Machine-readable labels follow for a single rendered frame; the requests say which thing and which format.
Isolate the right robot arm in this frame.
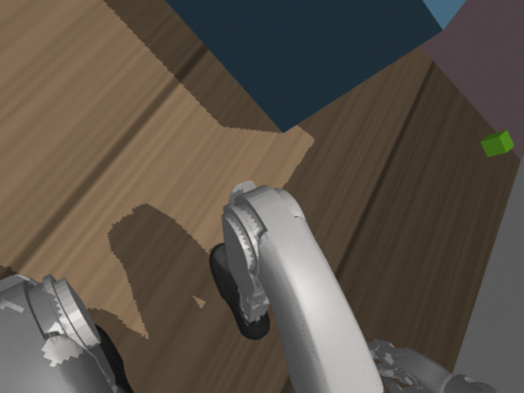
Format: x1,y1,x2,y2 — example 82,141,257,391
444,374,499,393

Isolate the right robot foot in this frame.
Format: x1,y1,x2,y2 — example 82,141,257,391
210,243,270,340

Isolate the left robot foot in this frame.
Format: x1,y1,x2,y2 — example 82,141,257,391
95,324,134,393

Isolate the right robot hand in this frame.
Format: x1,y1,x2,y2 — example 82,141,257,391
367,339,455,393

